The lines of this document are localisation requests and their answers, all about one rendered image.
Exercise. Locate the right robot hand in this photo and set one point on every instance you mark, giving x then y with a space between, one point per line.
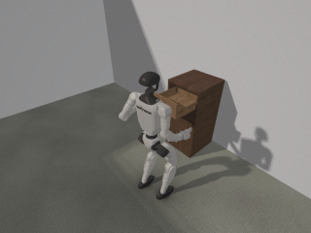
186 133

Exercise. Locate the left robot upper arm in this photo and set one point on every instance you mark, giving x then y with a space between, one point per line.
130 103

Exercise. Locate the robot head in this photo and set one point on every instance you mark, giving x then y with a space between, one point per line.
149 79

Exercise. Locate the robot right forearm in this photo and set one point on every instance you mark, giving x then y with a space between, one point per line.
175 137

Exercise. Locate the right robot upper arm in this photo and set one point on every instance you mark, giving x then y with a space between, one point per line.
165 113

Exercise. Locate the drawer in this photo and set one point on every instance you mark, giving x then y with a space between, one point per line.
180 101

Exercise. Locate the robot left shin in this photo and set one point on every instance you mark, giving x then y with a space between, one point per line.
148 168

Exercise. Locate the robot left forearm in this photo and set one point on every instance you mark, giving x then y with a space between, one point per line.
133 111

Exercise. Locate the cabinet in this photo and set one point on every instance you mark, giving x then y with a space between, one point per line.
202 119

